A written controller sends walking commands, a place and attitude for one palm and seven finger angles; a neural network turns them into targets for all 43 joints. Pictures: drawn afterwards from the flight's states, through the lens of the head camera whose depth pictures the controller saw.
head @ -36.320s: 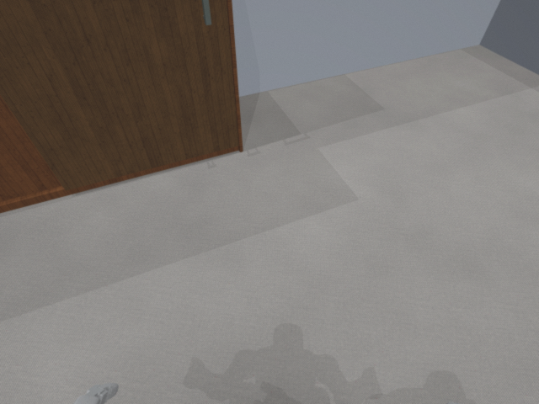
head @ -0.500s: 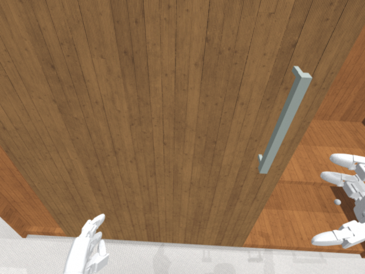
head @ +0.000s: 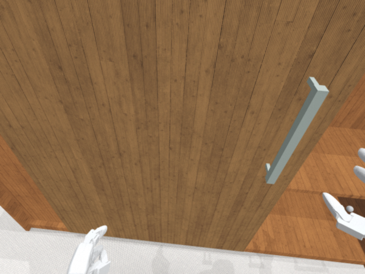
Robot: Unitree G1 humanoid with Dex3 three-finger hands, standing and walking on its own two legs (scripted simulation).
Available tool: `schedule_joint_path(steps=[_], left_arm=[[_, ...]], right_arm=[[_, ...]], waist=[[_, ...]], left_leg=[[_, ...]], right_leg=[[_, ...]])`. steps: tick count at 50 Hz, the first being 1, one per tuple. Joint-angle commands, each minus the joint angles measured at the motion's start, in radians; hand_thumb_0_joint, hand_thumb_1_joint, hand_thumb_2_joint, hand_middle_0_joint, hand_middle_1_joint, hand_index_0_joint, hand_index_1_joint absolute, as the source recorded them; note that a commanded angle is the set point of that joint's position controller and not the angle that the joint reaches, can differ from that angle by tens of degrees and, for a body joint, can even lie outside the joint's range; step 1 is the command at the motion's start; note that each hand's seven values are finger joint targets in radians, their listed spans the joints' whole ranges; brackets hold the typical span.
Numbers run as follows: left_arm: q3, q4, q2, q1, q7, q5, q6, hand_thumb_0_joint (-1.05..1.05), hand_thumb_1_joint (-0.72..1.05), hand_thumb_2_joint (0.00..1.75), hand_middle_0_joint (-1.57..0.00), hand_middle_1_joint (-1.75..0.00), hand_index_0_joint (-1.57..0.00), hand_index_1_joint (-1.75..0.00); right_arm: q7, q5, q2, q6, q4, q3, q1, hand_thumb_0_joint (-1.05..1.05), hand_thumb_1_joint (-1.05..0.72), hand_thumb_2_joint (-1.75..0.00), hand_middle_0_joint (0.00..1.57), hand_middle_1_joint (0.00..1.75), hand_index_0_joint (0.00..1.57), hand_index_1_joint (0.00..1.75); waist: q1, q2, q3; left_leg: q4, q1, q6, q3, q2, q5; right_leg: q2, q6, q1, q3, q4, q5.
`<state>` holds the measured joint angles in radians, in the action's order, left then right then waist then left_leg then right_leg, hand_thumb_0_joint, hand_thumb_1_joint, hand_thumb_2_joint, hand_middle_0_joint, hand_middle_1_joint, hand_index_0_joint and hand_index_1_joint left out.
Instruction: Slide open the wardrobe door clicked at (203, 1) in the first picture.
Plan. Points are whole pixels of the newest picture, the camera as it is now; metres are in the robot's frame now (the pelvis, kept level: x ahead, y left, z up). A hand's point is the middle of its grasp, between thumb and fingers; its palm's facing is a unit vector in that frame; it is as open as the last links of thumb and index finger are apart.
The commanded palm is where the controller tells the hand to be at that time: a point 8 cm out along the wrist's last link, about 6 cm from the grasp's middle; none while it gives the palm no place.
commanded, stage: draw the hand back to the body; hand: right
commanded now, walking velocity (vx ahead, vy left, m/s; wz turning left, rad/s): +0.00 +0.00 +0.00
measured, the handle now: (288, 137) +0.40 -0.26 +0.12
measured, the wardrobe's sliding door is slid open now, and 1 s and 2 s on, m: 0.65 0.65 0.65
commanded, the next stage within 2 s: step back with the hand held close in 0.52 s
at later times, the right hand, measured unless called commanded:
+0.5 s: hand (347, 211) +0.18 -0.26 +0.16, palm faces +0.45 +0.81 -0.36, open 7.5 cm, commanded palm +0.13 -0.29 +0.18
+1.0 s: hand (351, 222) +0.17 -0.26 +0.15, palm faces +0.31 +0.82 -0.48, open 7.4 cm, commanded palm +0.11 -0.31 +0.18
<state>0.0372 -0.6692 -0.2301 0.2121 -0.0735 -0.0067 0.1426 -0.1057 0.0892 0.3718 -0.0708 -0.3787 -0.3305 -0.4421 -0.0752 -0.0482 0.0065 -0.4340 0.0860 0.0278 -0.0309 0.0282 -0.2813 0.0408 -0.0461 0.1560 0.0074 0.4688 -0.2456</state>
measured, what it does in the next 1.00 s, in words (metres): stands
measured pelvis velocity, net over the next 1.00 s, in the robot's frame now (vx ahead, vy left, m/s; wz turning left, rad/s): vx -0.03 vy -0.01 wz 0.01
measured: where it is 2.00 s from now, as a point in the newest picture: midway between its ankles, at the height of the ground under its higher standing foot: outside the picture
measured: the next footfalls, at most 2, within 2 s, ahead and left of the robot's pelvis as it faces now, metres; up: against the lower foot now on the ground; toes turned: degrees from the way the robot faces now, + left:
left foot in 1.94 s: -0.27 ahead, +0.07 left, +0.00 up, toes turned +5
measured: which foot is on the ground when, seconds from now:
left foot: down 0.00-1.00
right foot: down 0.00-1.00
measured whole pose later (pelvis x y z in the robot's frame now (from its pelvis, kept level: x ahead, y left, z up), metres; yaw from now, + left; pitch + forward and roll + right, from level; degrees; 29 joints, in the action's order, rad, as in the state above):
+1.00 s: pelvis -0.03 -0.01 +0.00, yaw +1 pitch +1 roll +1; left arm 0.00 -0.55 -0.24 0.18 -0.08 -0.01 -0.01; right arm -0.10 0.07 0.44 -0.14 -0.50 -0.37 -0.57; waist -0.02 -0.01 -0.02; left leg -0.39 0.21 0.01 -0.02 0.03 -0.19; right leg 0.04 -0.06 0.28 0.02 0.43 -0.17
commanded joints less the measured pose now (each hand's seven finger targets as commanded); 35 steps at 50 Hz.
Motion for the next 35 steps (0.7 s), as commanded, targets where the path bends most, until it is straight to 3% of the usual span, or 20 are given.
schedule_joint_path(steps=[1, 7, 10, 13, 18, 20, 23, 24, 31, 32, 33, 34, 35], left_arm=[[-0.048, 0.177, -0.107, -0.147, -0.005, 0.004, 0.045, 0.0, 0.9, 0.9, -0.2, -0.3, -0.2, -0.3], [-0.049, 0.181, -0.1, -0.148, -0.004, 0.007, 0.029, 0.0, 0.9, 0.9, -0.2, -0.3, -0.2, -0.3], [-0.05, 0.179, -0.101, -0.147, -0.004, 0.007, 0.02, 0.0, 0.9, 0.9, -0.2, -0.3, -0.2, -0.3], [-0.049, 0.182, -0.099, -0.155, -0.006, 0.008, 0.007, 0.0, 0.9, 0.9, -0.2, -0.3, -0.2, -0.3], [-0.048, 0.187, -0.097, -0.163, -0.008, 0.01, -0.001, 0.0, 0.9, 0.9, -0.2, -0.3, -0.2, -0.3], [-0.048, 0.186, -0.097, -0.163, -0.01, 0.011, 0.001, 0.0, 0.9, 0.9, -0.2, -0.3, -0.2, -0.3], [-0.044, 0.182, -0.095, -0.17, -0.01, 0.012, 0.003, 0.0, 0.9, 0.9, -0.2, -0.3, -0.2, -0.3], [-0.047, 0.181, -0.1, -0.172, -0.01, 0.013, 0.006, 0.0, 0.9, 0.9, -0.2, -0.3, -0.2, -0.3], [-0.047, 0.18, -0.096, -0.176, -0.011, 0.013, 0.004, 0.0, 0.9, 0.9, -0.2, -0.3, -0.2, -0.3], [-0.046, 0.163, -0.101, -0.172, -0.015, 0.012, -0.001, 0.0, 0.9, 0.9, -0.2, -0.3, -0.2, -0.3], [-0.042, 0.217, -0.12, -0.178, -0.012, -0.003, -0.025, 0.0, 0.9, 0.9, -0.2, -0.3, -0.2, -0.3], [-0.04, 0.198, -0.106, -0.177, -0.017, 0.001, -0.035, 0.0, 0.9, 0.9, -0.2, -0.3, -0.2, -0.3], [-0.044, 0.191, -0.107, -0.173, -0.018, 0.008, -0.044, 0.0, 0.9, 0.9, -0.2, -0.3, -0.2, -0.3]], right_arm=[[-0.014, -0.003, 0.186, -0.066, -0.238, -0.121, 0.073, 0.0, -0.68, -0.8, 0.21, 0.43, 0.21, 0.43], [-0.013, 0.0, 0.191, -0.063, -0.27, -0.131, 0.056, 0.0, -0.9, -0.9, 0.2, 0.3, 0.2, 0.3], [-0.011, 0.002, 0.177, -0.056, -0.241, -0.125, 0.046, 0.0, -0.9, -0.9, 0.2, 0.3, 0.2, 0.3], [-0.008, 0.001, 0.178, -0.052, -0.24, -0.123, 0.073, 0.0, -0.9, -0.9, 0.2, 0.3, 0.2, 0.3], [-0.006, 0.005, 0.182, -0.05, -0.245, -0.124, 0.08, 0.0, -0.9, -0.9, 0.2, 0.3, 0.2, 0.3], [-0.008, 0.002, 0.185, -0.051, -0.254, -0.125, 0.075, 0.0, -0.9, -0.9, 0.2, 0.3, 0.2, 0.3], [-0.009, 0.001, 0.182, -0.051, -0.26, -0.118, 0.096, 0.0, -0.9, -0.9, 0.2, 0.3, 0.2, 0.3], [-0.01, 0.001, 0.192, -0.052, -0.261, -0.126, 0.094, 0.0, -0.9, -0.9, 0.2, 0.3, 0.2, 0.3], [-0.007, 0.002, 0.176, -0.055, -0.237, -0.119, 0.087, 0.0, -0.9, -0.9, 0.2, 0.3, 0.2, 0.3], [-0.009, 0.001, 0.185, -0.048, -0.169, -0.124, 0.132, 0.0, -0.9, -0.9, 0.2, 0.3, 0.2, 0.3], [-0.022, -0.012, 0.308, -0.096, -0.264, -0.239, 0.278, 0.0, -0.9, -0.9, 0.2, 0.3, 0.2, 0.3], [-0.022, -0.013, 0.304, -0.117, -0.23, -0.238, 0.273, 0.0, -0.9, -0.9, 0.2, 0.3, 0.2, 0.3], [-0.015, -0.015, 0.221, -0.109, -0.155, -0.173, 0.153, 0.0, -0.9, -0.9, 0.2, 0.3, 0.2, 0.3]], waist=[[-0.01, -0.017, 0.076], [-0.01, -0.024, 0.09], [-0.006, -0.005, 0.055], [-0.006, -0.02, 0.049], [-0.008, 0.006, 0.059], [-0.009, -0.033, 0.076], [-0.007, -0.04, 0.048], [-0.008, -0.014, 0.042], [-0.009, -0.008, 0.025], [0.0, 0.026, -0.001], [0.029, 0.026, -0.058], [0.033, 0.03, -0.055], [0.04, 0.074, -0.044]], left_leg=[[0.072, 0.049, 0.005, 0.021, -0.047, 0.247], [0.082, 0.036, 0.0, 0.024, -0.048, 0.286], [0.09, 0.046, 0.0, 0.021, -0.047, 0.279], [0.1, 0.052, -0.001, 0.024, -0.046, 0.251], [0.112, 0.039, -0.003, 0.028, -0.047, 0.247], [0.113, 0.028, -0.001, 0.03, -0.048, 0.258], [0.127, 0.041, -0.001, 0.03, -0.044, 0.215], [0.138, 0.04, 0.0, 0.03, -0.041, 0.219], [0.146, 0.044, -0.002, 0.029, -0.041, 0.175], [0.156, 0.064, -0.004, 0.027, -0.037, 0.148], [0.22, 0.158, -0.021, 0.128, -0.084, 0.158], [0.229, 0.166, -0.011, 0.141, -0.11, 0.186], [0.219, 0.178, -0.014, 0.137, -0.117, 0.232]], right_leg=[[-0.068, 0.022, -0.084, -0.055, -0.068, 0.274], [-0.062, 0.019, -0.101, -0.044, -0.063, 0.302], [-0.066, 0.018, -0.094, -0.041, -0.068, 0.292], [-0.061, 0.016, -0.093, -0.039, -0.076, 0.255], [-0.057, 0.01, -0.096, -0.038, -0.08, 0.238], [-0.057, 0.01, -0.111, -0.035, -0.081, 0.252], [-0.054, 0.014, -0.102, -0.038, -0.092, 0.215], [-0.055, 0.013, -0.102, -0.041, -0.093, 0.219], [-0.056, 0.013, -0.102, -0.04, -0.112, 0.181], [-0.054, 0.012, -0.09, -0.039, -0.118, 0.155], [-0.067, -0.013, -0.023, -0.073, -0.076, 0.088], [-0.063, -0.012, -0.032, -0.084, -0.058, 0.093], [-0.065, -0.012, -0.041, -0.085, -0.044, 0.139]])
